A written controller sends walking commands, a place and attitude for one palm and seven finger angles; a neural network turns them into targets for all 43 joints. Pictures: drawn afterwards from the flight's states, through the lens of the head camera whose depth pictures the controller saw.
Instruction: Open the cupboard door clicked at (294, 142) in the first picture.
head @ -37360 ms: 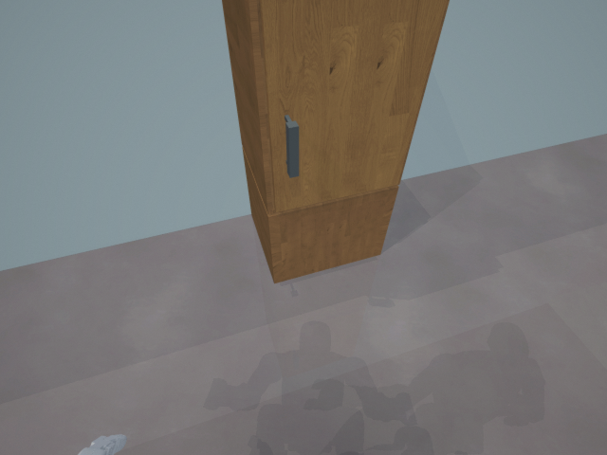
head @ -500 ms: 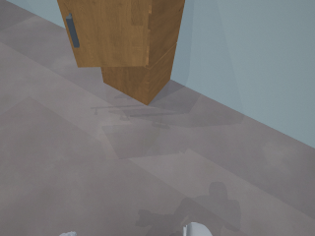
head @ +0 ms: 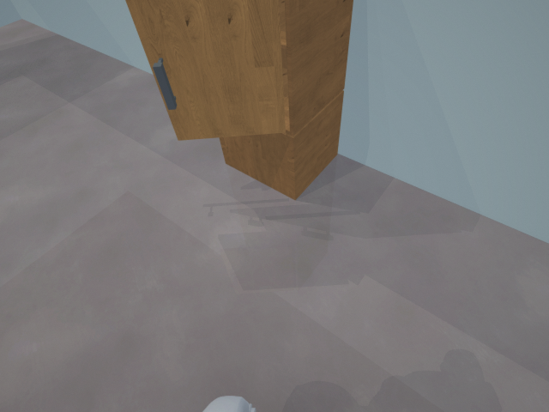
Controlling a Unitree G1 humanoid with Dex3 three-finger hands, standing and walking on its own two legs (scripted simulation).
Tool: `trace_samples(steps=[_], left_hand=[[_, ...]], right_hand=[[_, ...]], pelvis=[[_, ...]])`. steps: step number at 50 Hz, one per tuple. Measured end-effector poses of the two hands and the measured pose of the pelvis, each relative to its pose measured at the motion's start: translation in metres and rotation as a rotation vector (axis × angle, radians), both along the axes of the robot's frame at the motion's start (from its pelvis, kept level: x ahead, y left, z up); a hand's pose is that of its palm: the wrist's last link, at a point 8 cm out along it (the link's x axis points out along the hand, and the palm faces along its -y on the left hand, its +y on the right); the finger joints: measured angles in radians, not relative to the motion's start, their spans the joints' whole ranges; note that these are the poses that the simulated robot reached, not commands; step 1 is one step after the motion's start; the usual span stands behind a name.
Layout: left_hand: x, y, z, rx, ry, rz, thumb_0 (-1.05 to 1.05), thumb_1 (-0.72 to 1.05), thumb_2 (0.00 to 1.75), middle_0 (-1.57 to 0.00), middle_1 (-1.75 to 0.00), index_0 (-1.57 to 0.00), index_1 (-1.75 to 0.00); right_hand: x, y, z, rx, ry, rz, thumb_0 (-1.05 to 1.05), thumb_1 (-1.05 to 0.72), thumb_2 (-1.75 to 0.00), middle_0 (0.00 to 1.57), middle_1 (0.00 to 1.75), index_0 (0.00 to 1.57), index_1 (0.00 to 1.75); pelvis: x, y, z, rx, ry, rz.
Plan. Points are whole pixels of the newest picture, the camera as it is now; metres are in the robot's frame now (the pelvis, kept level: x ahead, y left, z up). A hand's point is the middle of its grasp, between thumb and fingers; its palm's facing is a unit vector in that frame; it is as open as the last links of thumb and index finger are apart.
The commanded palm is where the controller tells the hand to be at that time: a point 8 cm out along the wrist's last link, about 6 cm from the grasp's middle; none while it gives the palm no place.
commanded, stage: take the last steps up to it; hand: left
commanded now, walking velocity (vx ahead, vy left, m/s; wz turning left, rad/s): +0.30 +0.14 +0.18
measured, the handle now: (166, 83) +1.07 +0.39 -0.10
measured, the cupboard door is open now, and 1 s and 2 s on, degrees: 39 39 39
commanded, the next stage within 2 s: come to a stop and stand still in 1.52 s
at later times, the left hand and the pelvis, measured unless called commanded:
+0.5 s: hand out of the picture -0.04 +0.23 -0.18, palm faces +0.20 -0.97 -0.13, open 7.4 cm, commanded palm none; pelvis +0.11 +0.11 -0.02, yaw +4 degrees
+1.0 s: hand (165, 274) +0.41 +0.27 -0.17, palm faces -0.11 -0.97 -0.19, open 7.4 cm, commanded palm none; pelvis +0.27 +0.10 -0.01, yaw -2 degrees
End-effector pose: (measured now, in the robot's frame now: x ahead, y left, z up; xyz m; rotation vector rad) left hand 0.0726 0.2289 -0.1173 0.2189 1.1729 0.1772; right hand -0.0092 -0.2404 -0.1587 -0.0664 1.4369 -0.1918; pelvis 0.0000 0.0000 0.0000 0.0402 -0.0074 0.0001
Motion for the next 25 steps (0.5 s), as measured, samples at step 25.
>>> trace_samples(steps=[25], left_hand=[[-0.117,0.053,-0.035,-0.196,0.538,0.286,0.01,0.90,0.90,-0.20,-0.30,-0.20,-0.30]], right_hand=[[0.261,0.144,0.015,-0.021,-0.335,0.290,0.00,-0.91,-0.90,0.20,0.30,0.20,0.29]], pelvis=[[0.109,0.105,-0.018,-0.028,-0.003,0.069]])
